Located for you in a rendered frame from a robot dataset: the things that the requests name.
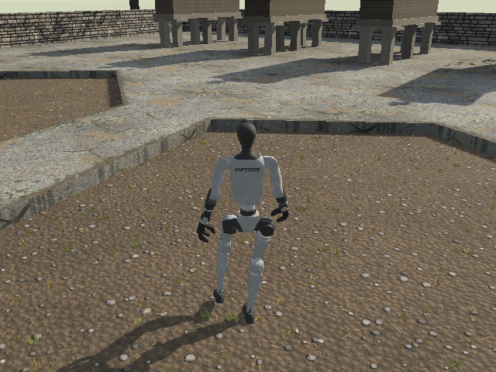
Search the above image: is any right robot hand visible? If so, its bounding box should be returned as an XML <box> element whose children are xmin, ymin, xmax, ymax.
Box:
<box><xmin>271</xmin><ymin>208</ymin><xmax>289</xmax><ymax>222</ymax></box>

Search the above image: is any right robot thigh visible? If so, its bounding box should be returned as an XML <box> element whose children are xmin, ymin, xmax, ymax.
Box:
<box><xmin>249</xmin><ymin>216</ymin><xmax>275</xmax><ymax>274</ymax></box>

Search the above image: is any robot right upper arm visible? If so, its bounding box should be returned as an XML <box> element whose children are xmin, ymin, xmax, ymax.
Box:
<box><xmin>263</xmin><ymin>156</ymin><xmax>284</xmax><ymax>198</ymax></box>

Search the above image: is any robot right forearm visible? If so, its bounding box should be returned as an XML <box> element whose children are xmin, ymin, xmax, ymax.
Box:
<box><xmin>276</xmin><ymin>186</ymin><xmax>288</xmax><ymax>212</ymax></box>

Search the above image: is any left robot hand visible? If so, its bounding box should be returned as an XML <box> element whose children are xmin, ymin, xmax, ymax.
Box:
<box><xmin>197</xmin><ymin>222</ymin><xmax>215</xmax><ymax>243</ymax></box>

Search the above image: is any robot left foot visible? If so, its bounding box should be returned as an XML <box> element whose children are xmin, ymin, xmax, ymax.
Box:
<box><xmin>213</xmin><ymin>288</ymin><xmax>225</xmax><ymax>303</ymax></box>

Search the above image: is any robot left upper arm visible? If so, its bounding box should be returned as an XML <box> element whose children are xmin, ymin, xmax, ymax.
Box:
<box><xmin>209</xmin><ymin>157</ymin><xmax>231</xmax><ymax>201</ymax></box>

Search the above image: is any robot left forearm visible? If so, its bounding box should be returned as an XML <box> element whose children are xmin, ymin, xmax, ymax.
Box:
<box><xmin>199</xmin><ymin>188</ymin><xmax>217</xmax><ymax>225</ymax></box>

